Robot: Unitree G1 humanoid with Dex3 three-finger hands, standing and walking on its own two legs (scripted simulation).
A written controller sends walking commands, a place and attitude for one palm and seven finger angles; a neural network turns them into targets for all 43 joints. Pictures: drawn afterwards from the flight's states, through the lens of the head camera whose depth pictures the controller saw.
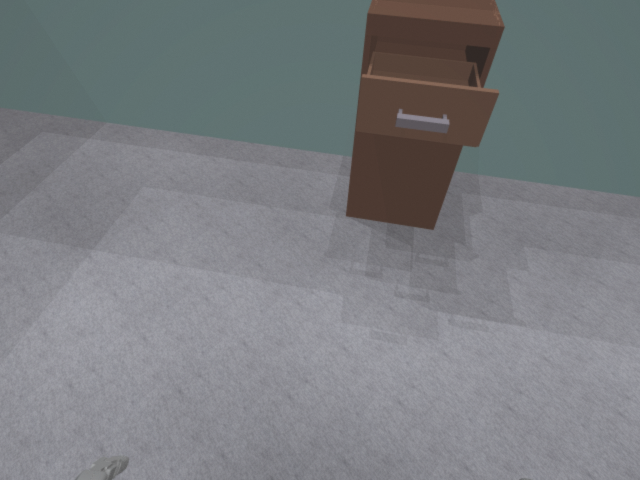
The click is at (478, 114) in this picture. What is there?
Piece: drawer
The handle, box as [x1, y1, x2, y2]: [395, 109, 448, 132]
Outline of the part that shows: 397,113 395,126 439,132 446,132 448,127 448,119 446,118 445,114 443,114 441,119 402,114 402,109 399,109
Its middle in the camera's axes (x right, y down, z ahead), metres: +0.27 -0.32 +1.04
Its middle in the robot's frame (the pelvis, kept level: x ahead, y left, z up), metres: +1.00 -0.23 -0.06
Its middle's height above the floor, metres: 0.71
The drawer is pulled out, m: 0.29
